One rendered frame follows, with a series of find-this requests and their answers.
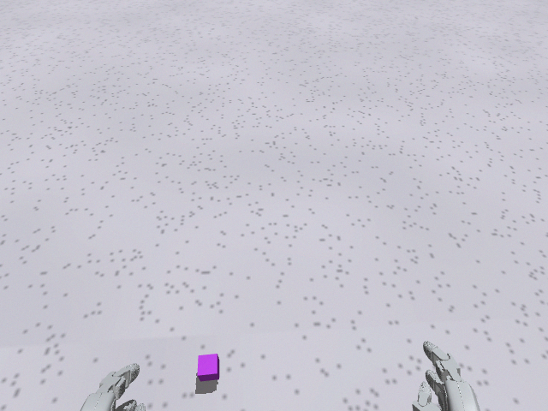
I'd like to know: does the left robot hand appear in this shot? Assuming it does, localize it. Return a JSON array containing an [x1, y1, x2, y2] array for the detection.
[[80, 363, 146, 411]]

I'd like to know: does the cube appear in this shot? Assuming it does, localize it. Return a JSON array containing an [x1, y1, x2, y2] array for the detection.
[[197, 354, 219, 381]]

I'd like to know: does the right robot hand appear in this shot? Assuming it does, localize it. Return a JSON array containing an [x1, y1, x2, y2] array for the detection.
[[412, 341, 480, 411]]

